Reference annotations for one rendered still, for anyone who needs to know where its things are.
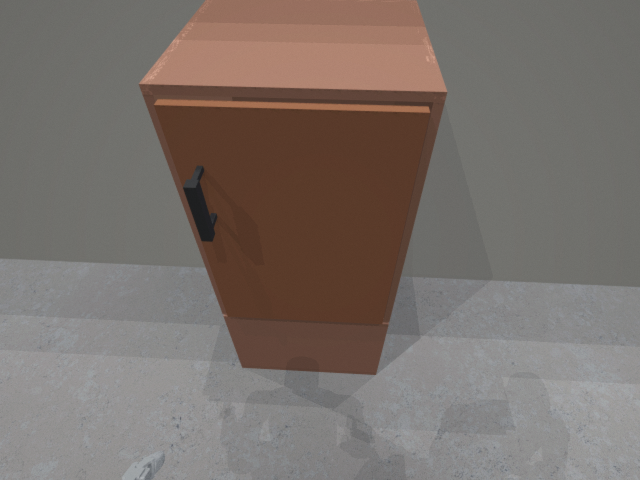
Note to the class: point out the left robot hand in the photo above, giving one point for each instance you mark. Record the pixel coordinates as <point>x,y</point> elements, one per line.
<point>146,469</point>

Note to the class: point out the cupboard door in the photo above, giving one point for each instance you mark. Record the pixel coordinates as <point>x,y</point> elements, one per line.
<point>311,200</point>

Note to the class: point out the handle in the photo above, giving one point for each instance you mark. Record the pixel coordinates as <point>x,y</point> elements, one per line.
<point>204,222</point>

